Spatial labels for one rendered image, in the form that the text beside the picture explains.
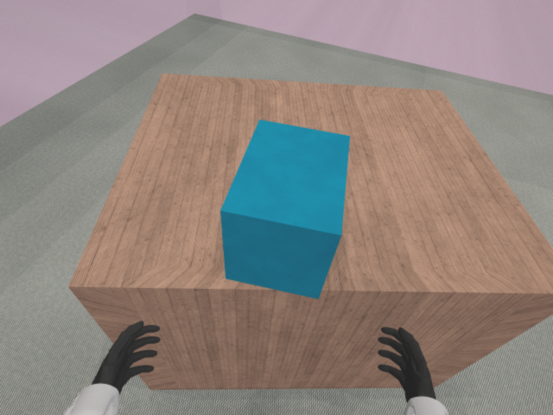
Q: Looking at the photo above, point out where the carton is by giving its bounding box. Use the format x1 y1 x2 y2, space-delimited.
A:
220 119 350 299

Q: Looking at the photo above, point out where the robot left forearm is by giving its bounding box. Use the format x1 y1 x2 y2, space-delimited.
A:
62 384 120 415

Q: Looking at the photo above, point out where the left robot hand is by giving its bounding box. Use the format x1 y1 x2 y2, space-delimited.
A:
92 321 161 394

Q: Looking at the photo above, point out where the robot right forearm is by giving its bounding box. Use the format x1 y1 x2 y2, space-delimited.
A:
404 396 448 415

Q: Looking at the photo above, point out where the pedestal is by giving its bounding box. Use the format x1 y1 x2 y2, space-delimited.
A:
68 73 553 390

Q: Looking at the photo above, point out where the right robot hand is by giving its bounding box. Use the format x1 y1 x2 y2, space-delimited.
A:
378 327 436 403

